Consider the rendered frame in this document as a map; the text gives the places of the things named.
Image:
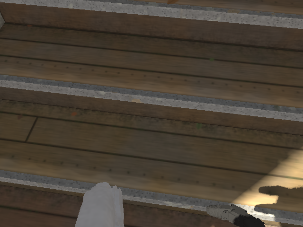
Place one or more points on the right robot hand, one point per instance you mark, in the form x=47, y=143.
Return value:
x=234, y=214

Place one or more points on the left robot thigh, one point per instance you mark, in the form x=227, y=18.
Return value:
x=102, y=206

